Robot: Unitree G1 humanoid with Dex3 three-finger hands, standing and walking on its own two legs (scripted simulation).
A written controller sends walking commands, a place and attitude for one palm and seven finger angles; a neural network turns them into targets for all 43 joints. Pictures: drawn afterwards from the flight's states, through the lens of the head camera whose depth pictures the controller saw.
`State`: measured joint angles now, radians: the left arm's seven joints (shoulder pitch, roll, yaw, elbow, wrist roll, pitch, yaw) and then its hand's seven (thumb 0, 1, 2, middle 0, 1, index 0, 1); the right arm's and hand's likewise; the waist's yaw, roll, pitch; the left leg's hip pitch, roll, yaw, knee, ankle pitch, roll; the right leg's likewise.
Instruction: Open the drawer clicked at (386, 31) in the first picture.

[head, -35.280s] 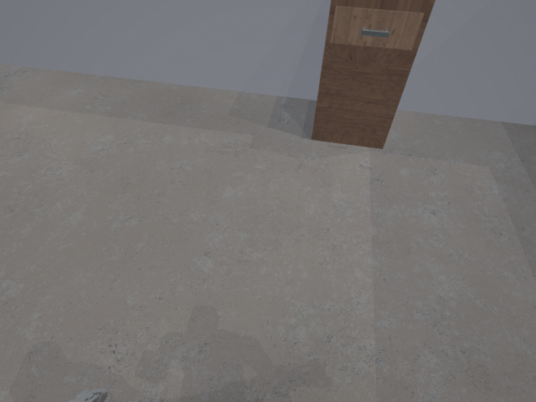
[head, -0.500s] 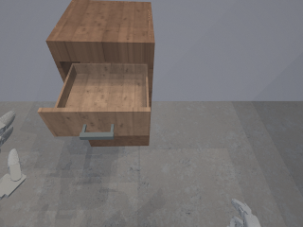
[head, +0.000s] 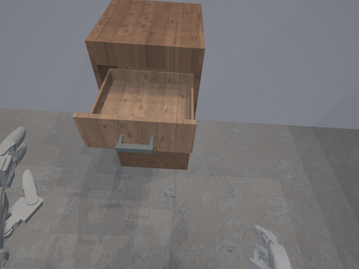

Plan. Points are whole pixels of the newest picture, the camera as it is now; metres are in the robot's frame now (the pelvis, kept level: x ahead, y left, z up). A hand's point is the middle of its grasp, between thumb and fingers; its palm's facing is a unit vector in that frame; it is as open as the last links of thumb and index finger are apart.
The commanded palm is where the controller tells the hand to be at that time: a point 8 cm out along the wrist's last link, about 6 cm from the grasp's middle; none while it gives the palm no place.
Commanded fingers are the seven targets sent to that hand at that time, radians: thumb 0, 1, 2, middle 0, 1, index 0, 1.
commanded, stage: stop stepping back and stand still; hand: left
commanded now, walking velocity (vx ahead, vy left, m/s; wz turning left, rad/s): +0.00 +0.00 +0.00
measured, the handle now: (135, 143) +0.50 +0.18 -0.10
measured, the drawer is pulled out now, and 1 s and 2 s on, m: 0.29 0.29 0.29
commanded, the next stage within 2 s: let the arm hang, fingers relaxed in 0.04 s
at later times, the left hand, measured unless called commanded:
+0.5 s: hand out of the picture +0.02 +0.19 -0.18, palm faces +0.01 -0.98 -0.17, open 7.0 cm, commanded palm none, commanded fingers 0.00 0.90 0.90 -0.20 -0.30 -0.20 -0.30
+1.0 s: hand out of the picture -0.01 +0.17 -0.18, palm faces +0.03 -0.99 -0.15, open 7.4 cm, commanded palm none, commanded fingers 0.00 0.90 0.90 -0.20 -0.30 -0.20 -0.30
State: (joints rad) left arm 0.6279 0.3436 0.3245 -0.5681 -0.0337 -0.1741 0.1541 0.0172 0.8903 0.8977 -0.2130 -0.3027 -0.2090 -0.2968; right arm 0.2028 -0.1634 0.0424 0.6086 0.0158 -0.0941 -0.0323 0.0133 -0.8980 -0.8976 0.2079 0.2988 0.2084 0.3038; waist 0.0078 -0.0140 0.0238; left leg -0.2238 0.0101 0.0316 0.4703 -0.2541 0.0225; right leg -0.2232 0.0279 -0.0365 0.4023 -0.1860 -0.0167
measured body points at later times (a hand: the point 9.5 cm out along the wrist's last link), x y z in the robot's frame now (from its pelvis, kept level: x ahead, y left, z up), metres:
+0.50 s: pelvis +0.00 +0.01 +0.00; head +0.03 +0.03 +0.45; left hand +0.02 +0.24 -0.17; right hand +0.02 -0.23 -0.14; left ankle +0.00 +0.10 -0.74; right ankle +0.02 -0.11 -0.74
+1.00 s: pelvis +0.00 +0.02 +0.00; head +0.01 +0.02 +0.45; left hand -0.01 +0.22 -0.16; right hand -0.03 -0.18 -0.16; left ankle +0.00 +0.10 -0.74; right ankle +0.02 -0.11 -0.74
